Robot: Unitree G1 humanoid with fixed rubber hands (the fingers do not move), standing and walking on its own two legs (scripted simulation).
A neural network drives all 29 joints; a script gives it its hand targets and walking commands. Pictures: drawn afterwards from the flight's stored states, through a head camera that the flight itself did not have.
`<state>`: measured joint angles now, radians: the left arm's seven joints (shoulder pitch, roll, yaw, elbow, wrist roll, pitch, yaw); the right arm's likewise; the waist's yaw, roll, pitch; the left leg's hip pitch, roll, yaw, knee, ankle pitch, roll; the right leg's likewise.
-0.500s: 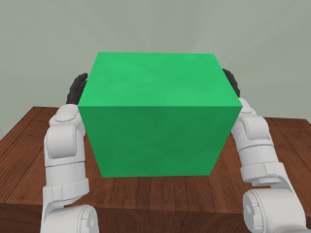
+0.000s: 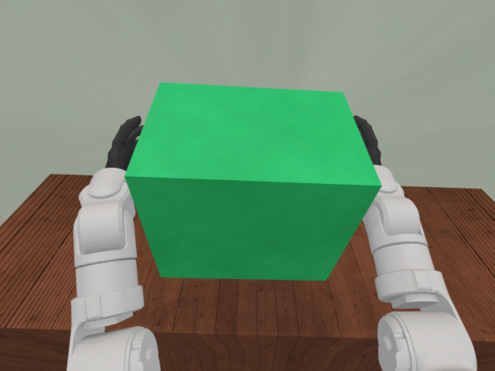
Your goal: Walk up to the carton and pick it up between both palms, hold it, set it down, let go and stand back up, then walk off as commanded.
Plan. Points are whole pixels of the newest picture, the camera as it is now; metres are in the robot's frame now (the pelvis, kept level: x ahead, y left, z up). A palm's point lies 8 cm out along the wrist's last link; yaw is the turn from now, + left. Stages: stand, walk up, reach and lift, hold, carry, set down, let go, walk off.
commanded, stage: set down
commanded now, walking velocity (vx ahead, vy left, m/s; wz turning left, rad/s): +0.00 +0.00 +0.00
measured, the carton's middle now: (248, 188) +0.34 -0.01 +0.19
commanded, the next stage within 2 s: none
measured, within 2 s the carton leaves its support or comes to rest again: neither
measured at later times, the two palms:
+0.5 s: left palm (136, 189) +0.37 +0.17 +0.17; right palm (354, 194) +0.35 -0.19 +0.16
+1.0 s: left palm (145, 185) +0.40 +0.17 +0.16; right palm (353, 203) +0.35 -0.20 +0.14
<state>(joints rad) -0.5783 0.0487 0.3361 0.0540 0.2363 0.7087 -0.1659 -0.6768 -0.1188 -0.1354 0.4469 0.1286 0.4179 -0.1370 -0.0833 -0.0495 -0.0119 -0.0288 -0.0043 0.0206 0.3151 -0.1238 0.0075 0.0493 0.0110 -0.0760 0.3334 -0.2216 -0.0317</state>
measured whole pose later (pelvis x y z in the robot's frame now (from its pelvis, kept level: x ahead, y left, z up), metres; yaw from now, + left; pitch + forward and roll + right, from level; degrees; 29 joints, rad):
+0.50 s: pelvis +0.01 +0.00 +0.00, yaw +0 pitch -10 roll +0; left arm -0.51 0.07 0.27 0.19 0.19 0.42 -0.15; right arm -0.53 -0.05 -0.17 0.49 0.05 0.11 -0.14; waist -0.08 -0.09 0.09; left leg 0.00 -0.01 0.02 0.32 -0.14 0.01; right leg 0.09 0.01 -0.08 0.31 -0.23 -0.02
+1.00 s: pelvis +0.02 +0.02 +0.00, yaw -1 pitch -9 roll +0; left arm -0.57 0.07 0.28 0.36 0.21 0.35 -0.16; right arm -0.54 -0.04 -0.23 0.56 -0.01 0.08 -0.13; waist -0.10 -0.07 0.09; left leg 0.01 -0.03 0.05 0.30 -0.15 0.04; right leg 0.10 -0.01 -0.05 0.28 -0.22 0.00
